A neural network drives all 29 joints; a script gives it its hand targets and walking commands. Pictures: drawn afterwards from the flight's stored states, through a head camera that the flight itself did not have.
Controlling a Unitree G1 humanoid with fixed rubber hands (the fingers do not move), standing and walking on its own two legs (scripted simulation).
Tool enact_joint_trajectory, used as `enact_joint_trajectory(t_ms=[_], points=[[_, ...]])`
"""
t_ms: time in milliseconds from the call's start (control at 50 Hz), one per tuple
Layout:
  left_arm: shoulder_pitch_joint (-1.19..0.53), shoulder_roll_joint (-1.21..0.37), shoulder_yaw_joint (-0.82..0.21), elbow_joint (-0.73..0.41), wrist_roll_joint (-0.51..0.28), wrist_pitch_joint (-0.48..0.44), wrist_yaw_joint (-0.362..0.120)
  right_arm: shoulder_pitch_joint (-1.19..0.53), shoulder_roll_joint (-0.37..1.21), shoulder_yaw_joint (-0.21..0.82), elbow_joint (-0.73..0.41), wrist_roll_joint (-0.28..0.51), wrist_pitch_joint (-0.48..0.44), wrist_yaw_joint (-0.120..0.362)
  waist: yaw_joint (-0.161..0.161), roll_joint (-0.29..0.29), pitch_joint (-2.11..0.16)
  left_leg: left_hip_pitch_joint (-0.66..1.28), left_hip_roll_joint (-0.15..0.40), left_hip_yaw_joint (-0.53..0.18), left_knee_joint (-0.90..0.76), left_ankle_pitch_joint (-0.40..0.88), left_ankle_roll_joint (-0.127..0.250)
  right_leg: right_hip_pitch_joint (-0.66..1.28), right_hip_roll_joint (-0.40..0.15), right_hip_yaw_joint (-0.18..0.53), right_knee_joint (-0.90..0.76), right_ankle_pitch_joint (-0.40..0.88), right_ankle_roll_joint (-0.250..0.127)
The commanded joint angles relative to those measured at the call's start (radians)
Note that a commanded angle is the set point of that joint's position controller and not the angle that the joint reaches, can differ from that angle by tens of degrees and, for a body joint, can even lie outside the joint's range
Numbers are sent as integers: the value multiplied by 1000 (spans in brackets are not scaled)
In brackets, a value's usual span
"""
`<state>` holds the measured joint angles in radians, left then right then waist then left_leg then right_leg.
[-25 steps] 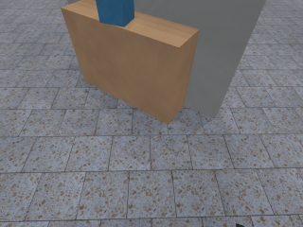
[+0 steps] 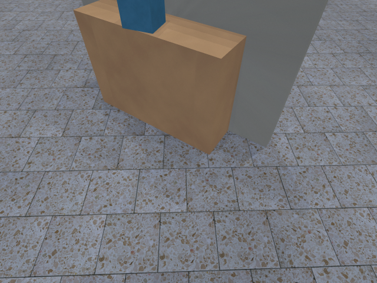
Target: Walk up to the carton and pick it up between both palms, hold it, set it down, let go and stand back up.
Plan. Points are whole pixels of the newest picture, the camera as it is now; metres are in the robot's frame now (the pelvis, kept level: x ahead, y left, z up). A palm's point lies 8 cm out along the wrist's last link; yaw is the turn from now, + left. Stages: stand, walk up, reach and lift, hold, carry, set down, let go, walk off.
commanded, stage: stand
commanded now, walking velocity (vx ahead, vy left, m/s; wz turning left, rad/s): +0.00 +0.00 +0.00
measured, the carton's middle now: (142, 5) +1.39 +0.21 +0.04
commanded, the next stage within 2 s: walk up in 1.72 s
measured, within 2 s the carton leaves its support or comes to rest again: neither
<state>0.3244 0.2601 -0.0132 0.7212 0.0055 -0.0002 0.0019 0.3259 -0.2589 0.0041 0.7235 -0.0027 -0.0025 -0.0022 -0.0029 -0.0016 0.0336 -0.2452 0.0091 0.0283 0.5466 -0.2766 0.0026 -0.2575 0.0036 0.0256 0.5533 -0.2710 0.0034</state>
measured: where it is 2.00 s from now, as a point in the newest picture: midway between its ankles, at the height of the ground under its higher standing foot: outside the picture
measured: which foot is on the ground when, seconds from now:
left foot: down 0.00-1.00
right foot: down 0.00-1.00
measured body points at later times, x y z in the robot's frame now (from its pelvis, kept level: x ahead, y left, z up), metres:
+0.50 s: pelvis +0.00 -0.01 +0.00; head +0.01 -0.01 +0.45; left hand +0.08 +0.25 -0.12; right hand +0.07 -0.26 -0.13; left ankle +0.01 +0.12 -0.73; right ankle +0.02 -0.12 -0.73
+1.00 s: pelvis +0.01 -0.01 +0.00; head +0.01 -0.01 +0.45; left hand +0.08 +0.25 -0.12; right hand +0.06 -0.27 -0.13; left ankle +0.01 +0.12 -0.73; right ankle +0.02 -0.12 -0.73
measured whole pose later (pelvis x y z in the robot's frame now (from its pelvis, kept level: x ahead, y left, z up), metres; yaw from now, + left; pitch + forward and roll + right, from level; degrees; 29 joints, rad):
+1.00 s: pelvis +0.01 -0.01 +0.00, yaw +0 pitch -1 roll +0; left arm 0.32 0.26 -0.02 0.79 0.00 0.00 0.01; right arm 0.33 -0.26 0.01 0.81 -0.01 0.00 -0.01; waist 0.00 0.00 0.03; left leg -0.22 0.02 0.02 0.50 -0.26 -0.01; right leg -0.23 0.02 0.02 0.51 -0.26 -0.01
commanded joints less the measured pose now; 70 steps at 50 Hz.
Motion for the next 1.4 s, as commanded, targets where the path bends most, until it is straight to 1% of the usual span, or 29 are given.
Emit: enact_joint_trajectory(t_ms=[0,40,60,80,100,120,140,160,180,200,220,240,280,300,320,340,360,380,460,520,560,600,640,680,700,720,740,820,1380], points=[[4,120,40,-73,3,-25,8,24,-128,-42,-73,0,-24,-7,-8,-29,-4,-8,88,-98,-122,26,32,-18,-75,80,-101,61,-29],[12,118,39,-78,1,-25,9,20,-119,-38,-73,-2,-21,-6,-7,5,-1,-16,83,-89,-119,29,32,-20,-83,83,-109,44,-36],[22,134,43,-74,2,-26,10,12,-111,-37,-67,-4,-19,-7,7,24,-14,-5,80,-84,-117,39,31,-10,-86,87,-111,49,-37],[20,129,43,-72,2,-28,10,9,-108,-34,-68,-4,-20,-7,4,4,-28,28,82,-82,-102,66,30,-13,-85,85,-104,76,-34],[9,138,43,-73,1,-27,11,12,-117,-37,-71,-1,-21,-5,-3,16,-29,9,84,-85,-108,59,31,-9,-84,84,-102,81,-33],[-6,136,46,-78,0,-26,12,19,-122,-38,-68,0,-21,-7,-9,-13,-16,-24,86,-87,-126,28,30,-6,-79,80,-103,50,-32],[2,129,40,-78,-3,-26,11,0,-124,-36,-71,-1,-22,-6,6,6,-20,-5,86,-93,-121,43,31,-6,-82,83,-104,57,-31],[3,125,41,-73,0,-27,11,-2,-116,-36,-73,-2,-24,-6,1,-13,-5,6,92,-94,-120,74,32,-14,-84,82,-97,92,-32],[-2,117,37,-70,-1,-26,12,11,-119,-37,-61,-2,-23,-7,-2,16,-6,-10,86,-89,-124,62,30,-14,-80,83,-101,74,-30],[26,119,36,-66,-3,-24,13,8,-118,-35,-61,0,-22,-8,5,11,-20,10,84,-86,-114,54,31,-9,-80,83,-108,65,-29],[16,132,40,-65,-4,-25,13,25,-117,-35,-60,2,-24,-7,-6,19,-19,5,91,-93,-120,74,33,0,-84,88,-102,101,-33],[12,120,38,-62,-1,-27,12,32,-109,-31,-53,3,-26,-9,-3,-15,-25,4,91,-95,-117,80,35,9,-80,82,-97,114,-31],[8,132,40,-60,1,-24,12,22,-126,-33,-51,-3,-24,-8,-2,-23,-4,3,90,-87,-121,60,27,-6,-83,85,-107,88,-30],[22,125,36,-58,-3,-25,11,13,-126,-37,-53,1,-23,-7,3,-4,-13,16,86,-84,-120,69,27,-14,-83,84,-108,92,-28],[18,126,38,-53,-3,-25,14,30,-120,-36,-45,3,-23,-7,-4,-9,-20,8,85,-87,-120,65,27,-9,-83,87,-110,78,-33],[31,135,39,-48,-4,-27,14,38,-115,-32,-36,1,-22,-7,2,-4,-17,17,83,-86,-118,73,27,-5,-85,95,-116,81,-34],[6,132,38,-52,-2,-27,15,32,-107,-28,-37,1,-24,-8,-8,-24,-14,10,88,-88,-119,75,29,-10,-82,94,-114,82,-37],[8,118,34,-54,-2,-24,15,23,-120,-31,-34,1,-22,-11,3,13,18,-12,87,-88,-124,51,29,-26,-80,89,-124,68,-32],[16,141,39,-42,1,-22,13,25,-114,-30,-31,-2,-16,-10,-3,-10,39,-18,83,-79,-123,28,21,-41,-82,100,-134,31,-36],[20,120,35,-36,-4,-22,13,9,-114,-26,-29,-3,-18,-10,2,-7,5,12,86,-83,-125,24,24,-42,-76,97,-128,19,-36],[5,133,39,-36,-1,-24,13,18,-120,-29,-24,0,-21,-9,-6,-7,-18,6,92,-89,-127,48,26,-13,-79,91,-123,53,-40],[19,131,40,-36,0,-23,11,31,-126,-33,-11,0,-19,-12,3,10,-10,-2,86,-82,-132,22,23,-14,-76,91,-125,36,-33],[13,119,37,-20,-3,-23,15,27,-114,-31,-12,-3,-21,-13,-7,-32,-8,6,94,-90,-129,52,29,-14,-77,87,-117,74,-35],[24,115,37,-19,-2,-23,16,39,-114,-27,3,2,-22,-12,2,16,-44,12,87,-73,-121,70,26,21,-90,88,-118,101,-37],[20,117,34,-15,0,-23,15,41,-118,-30,9,0,-23,-11,-4,12,-56,25,85,-76,-125,81,25,20,-85,86,-110,107,-37],[27,128,35,-12,0,-23,15,43,-117,-28,14,-1,-23,-12,5,-12,-35,9,89,-81,-126,87,26,19,-83,85,-114,104,-36],[24,123,37,-4,-2,-23,15,38,-127,-31,15,-3,-24,-12,1,12,-10,9,92,-83,-128,89,26,9,-83,87,-123,106,-34],[15,134,40,-8,-4,-23,17,44,-122,-28,15,-5,-14,-15,-4,-11,0,41,85,-89,-114,113,16,-18,-89,104,-147,134,-32],[26,123,38,45,-2,-19,20,60,-127,-30,56,-1,-17,-21,2,3,12,23,88,-102,-156,63,18,8,-80,93,-166,76,-25]])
